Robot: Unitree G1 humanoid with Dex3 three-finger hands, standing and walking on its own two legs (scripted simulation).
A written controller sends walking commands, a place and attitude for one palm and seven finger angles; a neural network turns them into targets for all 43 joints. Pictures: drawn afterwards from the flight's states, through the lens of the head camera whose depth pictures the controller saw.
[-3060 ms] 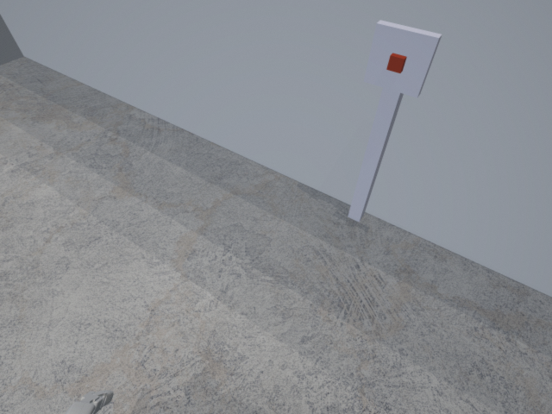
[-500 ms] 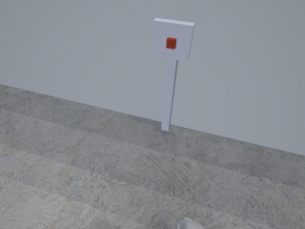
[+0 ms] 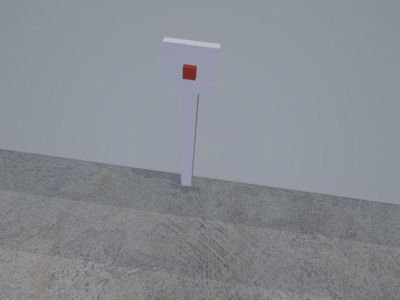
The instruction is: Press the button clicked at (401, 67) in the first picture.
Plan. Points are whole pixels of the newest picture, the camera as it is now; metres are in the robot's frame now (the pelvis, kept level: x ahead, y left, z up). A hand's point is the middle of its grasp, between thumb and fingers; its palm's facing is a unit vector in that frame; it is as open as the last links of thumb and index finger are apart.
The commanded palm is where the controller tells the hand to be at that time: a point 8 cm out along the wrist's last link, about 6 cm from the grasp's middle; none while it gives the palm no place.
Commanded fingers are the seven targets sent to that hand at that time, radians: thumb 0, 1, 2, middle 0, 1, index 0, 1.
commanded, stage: take the last steps up to it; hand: left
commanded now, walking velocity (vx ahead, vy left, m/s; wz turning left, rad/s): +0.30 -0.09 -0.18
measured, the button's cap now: (189, 71) +0.79 +0.07 +0.02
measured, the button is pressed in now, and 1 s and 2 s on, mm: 0 0 0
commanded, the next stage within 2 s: come to a stop and stand still in 0.72 s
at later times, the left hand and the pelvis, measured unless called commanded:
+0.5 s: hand (156, 264) +0.23 +0.11 -0.17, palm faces -0.08 -0.98 -0.16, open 7.3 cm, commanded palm none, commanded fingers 0.00 0.90 0.90 -0.20 -0.30 -0.20 -0.30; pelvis +0.13 -0.05 +0.00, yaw -4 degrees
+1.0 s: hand (158, 237) +0.30 +0.12 -0.17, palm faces -0.03 -0.99 -0.16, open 7.3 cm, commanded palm none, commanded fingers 0.00 0.90 0.90 -0.20 -0.30 -0.20 -0.30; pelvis +0.28 -0.05 +0.01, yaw -4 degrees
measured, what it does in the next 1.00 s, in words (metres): walks ahead: right foot, then left foot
